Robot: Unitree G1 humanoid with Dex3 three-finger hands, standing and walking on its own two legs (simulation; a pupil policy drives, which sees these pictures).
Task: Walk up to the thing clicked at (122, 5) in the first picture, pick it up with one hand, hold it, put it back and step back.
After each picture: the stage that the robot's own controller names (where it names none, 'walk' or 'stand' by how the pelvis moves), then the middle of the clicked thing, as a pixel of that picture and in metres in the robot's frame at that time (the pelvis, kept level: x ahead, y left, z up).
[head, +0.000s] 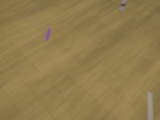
stand; (123, 1) +2.15 -0.64 -0.65
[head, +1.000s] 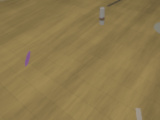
walk; (102, 16) +2.08 -0.14 -0.63
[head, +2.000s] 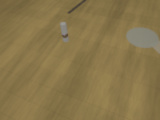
walk; (64, 32) +1.46 +0.26 -0.65
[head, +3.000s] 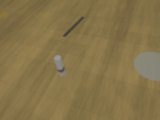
walk; (60, 66) +0.98 +0.29 -0.65
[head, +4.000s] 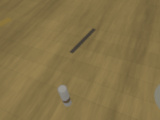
walk; (65, 96) +0.62 +0.23 -0.65
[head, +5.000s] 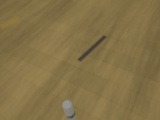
stand; (69, 111) +0.49 +0.19 -0.64
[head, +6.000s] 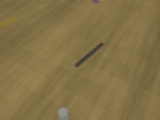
stand; (64, 118) +0.46 +0.15 -0.65
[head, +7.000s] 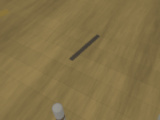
stand; (59, 114) +0.44 +0.19 -0.64
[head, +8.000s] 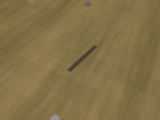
stand; out of the picture +0.42 +0.22 -0.65
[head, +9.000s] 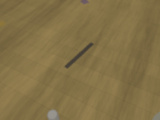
stand; out of the picture +0.45 +0.23 -0.66
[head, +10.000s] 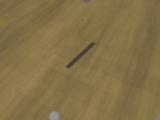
stand; out of the picture +0.43 +0.22 -0.66
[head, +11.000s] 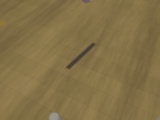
stand; out of the picture +0.43 +0.22 -0.66
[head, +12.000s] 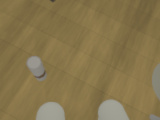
go down; (38, 69) +0.48 +0.22 -0.42
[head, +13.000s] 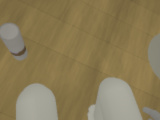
go down; (15, 44) +0.51 +0.26 -0.26
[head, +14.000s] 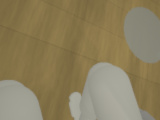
close in; out of the picture +0.49 +0.29 -0.18
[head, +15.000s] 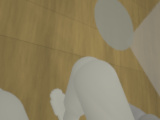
close; out of the picture +0.48 +0.32 -0.16
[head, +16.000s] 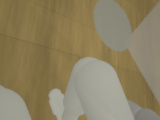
lift; out of the picture +0.45 +0.30 -0.17
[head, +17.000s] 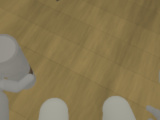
lift; (16, 68) +0.36 +0.21 +0.01
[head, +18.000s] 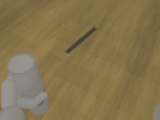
hold; (32, 88) +0.31 +0.18 +0.03
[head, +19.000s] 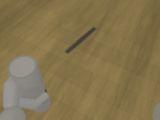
hold; (33, 88) +0.31 +0.18 +0.03
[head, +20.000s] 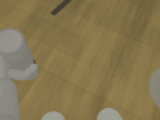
crouch; (21, 59) +0.41 +0.20 -0.02
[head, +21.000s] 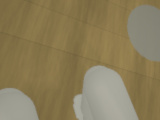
lower; out of the picture +0.52 +0.27 -0.08
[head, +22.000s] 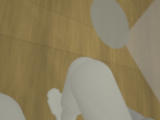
lower; out of the picture +0.47 +0.32 -0.17
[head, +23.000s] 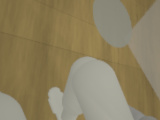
lower; out of the picture +0.47 +0.33 -0.17
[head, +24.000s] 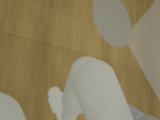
lower; out of the picture +0.47 +0.33 -0.17
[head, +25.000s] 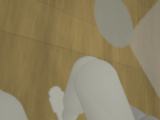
lower; out of the picture +0.47 +0.33 -0.17
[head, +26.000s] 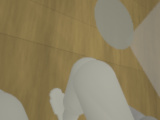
open; out of the picture +0.48 +0.31 -0.18
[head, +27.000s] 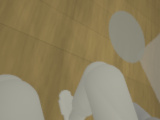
stand; out of the picture +0.48 +0.29 -0.19
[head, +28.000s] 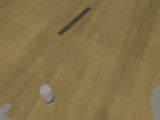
stand; (48, 96) +0.46 +0.20 -0.52
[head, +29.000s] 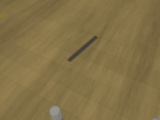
stand; (57, 117) +0.44 +0.19 -0.60
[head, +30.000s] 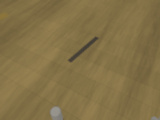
stand; (57, 118) +0.44 +0.19 -0.60
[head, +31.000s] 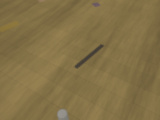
stand; out of the picture +0.47 +0.18 -0.65
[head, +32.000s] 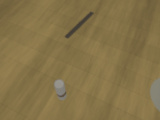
walk; (60, 90) +0.53 +0.15 -0.63
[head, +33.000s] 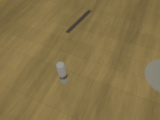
walk; (62, 73) +0.76 +0.22 -0.64
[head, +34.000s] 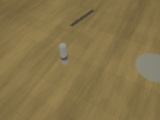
stand; (63, 54) +1.06 +0.20 -0.63
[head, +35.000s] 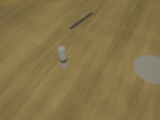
stand; (62, 57) +1.07 +0.21 -0.66
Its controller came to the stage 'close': yes
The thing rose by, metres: 0.70
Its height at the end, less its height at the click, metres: +0.00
